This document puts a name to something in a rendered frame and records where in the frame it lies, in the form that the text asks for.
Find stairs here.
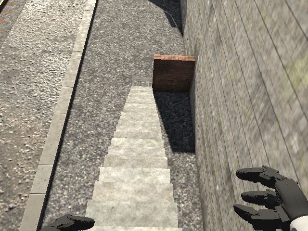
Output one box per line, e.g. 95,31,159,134
78,86,183,231

